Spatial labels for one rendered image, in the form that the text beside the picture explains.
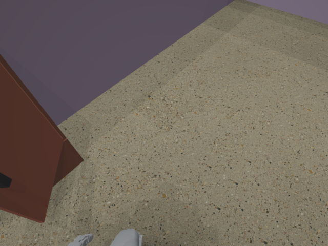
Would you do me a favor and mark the robot left hand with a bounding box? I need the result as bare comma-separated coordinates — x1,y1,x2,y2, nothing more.
68,233,93,246

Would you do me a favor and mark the cupboard door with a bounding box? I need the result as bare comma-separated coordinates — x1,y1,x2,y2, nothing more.
0,64,64,223

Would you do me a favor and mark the handle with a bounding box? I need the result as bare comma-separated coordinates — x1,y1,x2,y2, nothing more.
0,173,12,188

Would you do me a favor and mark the left robot thigh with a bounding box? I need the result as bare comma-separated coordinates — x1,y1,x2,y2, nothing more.
110,229,142,246

